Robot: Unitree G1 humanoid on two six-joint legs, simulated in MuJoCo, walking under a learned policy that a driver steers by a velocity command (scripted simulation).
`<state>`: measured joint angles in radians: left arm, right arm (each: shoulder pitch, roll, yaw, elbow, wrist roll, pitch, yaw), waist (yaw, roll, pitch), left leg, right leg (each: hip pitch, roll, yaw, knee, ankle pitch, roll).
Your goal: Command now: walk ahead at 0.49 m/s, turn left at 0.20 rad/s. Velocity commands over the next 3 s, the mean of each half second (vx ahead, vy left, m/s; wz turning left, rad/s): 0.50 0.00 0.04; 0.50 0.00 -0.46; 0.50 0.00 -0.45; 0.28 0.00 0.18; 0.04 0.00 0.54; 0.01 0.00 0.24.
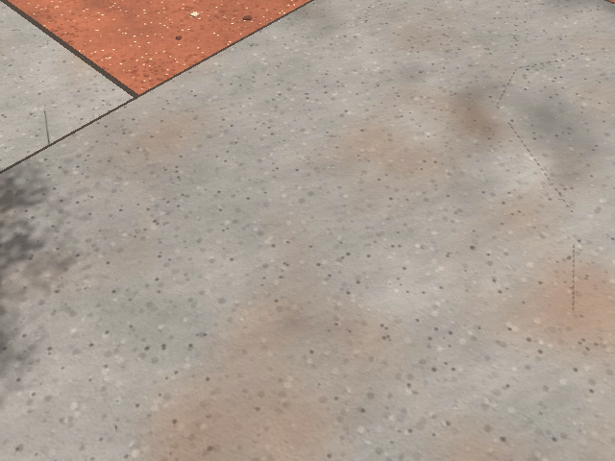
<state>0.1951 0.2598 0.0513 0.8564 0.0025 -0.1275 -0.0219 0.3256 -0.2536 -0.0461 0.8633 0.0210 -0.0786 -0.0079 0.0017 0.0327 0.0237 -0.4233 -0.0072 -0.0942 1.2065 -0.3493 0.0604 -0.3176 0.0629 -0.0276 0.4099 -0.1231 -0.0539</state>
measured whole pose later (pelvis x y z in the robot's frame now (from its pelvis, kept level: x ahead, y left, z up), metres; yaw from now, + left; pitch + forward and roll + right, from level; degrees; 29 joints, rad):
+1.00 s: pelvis +0.54 +0.00 -0.02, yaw -18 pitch +2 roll +0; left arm 0.11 0.27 0.07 0.71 -0.02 -0.05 -0.05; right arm 0.29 -0.27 -0.05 0.87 0.02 -0.09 -0.01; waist -0.02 -0.01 0.06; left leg -0.22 0.05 0.05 1.16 -0.48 0.00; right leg -0.47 0.07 -0.06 0.64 -0.20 -0.12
